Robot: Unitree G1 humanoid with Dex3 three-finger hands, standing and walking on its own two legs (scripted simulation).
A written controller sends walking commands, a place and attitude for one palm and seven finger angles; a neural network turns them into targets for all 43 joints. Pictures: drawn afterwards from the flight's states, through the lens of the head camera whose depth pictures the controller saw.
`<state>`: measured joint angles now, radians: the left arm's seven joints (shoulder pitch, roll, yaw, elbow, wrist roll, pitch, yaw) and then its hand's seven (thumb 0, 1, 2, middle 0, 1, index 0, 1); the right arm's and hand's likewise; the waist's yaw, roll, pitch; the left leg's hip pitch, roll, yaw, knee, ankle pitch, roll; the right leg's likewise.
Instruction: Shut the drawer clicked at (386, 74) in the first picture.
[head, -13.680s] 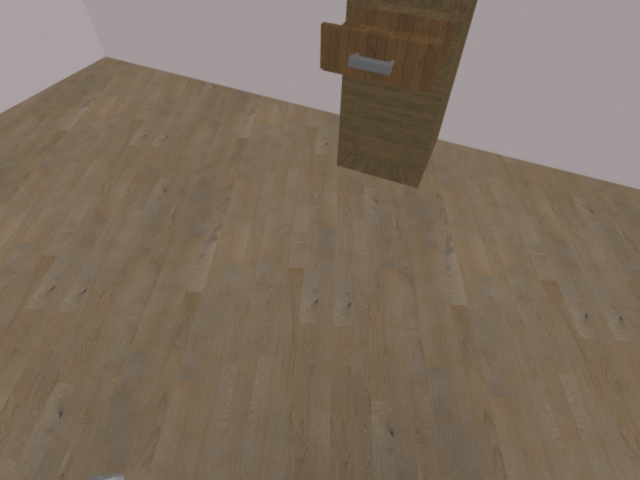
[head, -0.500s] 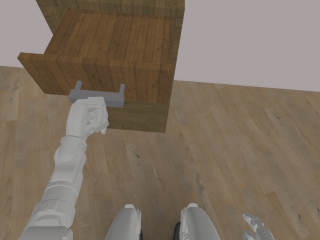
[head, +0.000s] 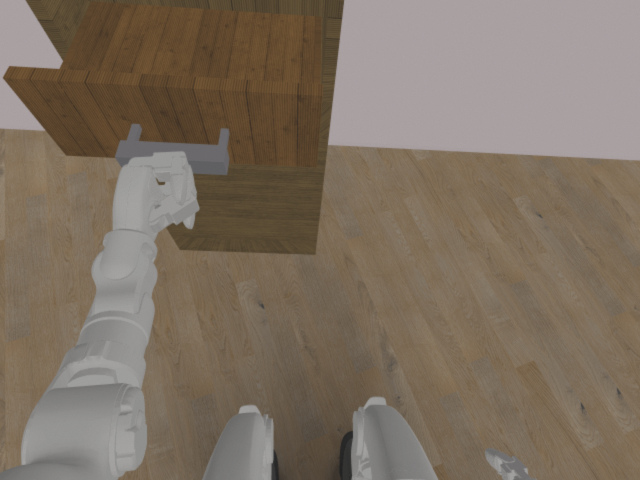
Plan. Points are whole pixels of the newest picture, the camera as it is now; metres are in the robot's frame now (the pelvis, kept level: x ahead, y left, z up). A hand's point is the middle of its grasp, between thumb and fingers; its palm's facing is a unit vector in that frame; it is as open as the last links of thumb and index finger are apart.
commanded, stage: push the drawer shut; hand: left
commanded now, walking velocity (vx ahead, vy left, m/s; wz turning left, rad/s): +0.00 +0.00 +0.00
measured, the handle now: (177, 145) +0.53 +0.18 +0.04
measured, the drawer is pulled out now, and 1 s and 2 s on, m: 0.15 0.03 0.00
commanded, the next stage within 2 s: pull the fist back off the drawer in 1.56 s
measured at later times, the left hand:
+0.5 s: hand (197, 164) +0.50 +0.15 +0.04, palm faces -0.05 -1.00 -0.05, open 3.0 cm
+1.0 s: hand (203, 126) +0.56 +0.15 +0.04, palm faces -0.04 -1.00 -0.04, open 3.2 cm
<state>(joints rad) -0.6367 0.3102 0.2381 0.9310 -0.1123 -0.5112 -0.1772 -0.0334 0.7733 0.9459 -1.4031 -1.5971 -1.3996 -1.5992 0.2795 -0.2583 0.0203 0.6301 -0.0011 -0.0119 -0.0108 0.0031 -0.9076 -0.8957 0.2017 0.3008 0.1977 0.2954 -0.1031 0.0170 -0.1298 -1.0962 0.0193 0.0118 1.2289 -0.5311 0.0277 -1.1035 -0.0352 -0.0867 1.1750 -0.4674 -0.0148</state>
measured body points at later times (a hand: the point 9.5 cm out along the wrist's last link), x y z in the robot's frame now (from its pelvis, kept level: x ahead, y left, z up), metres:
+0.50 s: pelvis -0.01 +0.00 -0.01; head +0.14 +0.02 +0.41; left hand +0.50 +0.21 +0.04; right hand +0.03 -0.27 -0.13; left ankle +0.02 +0.10 -0.63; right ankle +0.05 -0.12 -0.63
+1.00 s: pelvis -0.01 +0.01 -0.02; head +0.17 +0.03 +0.39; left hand +0.56 +0.20 +0.04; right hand -0.03 -0.26 -0.13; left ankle +0.02 +0.10 -0.63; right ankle +0.05 -0.12 -0.63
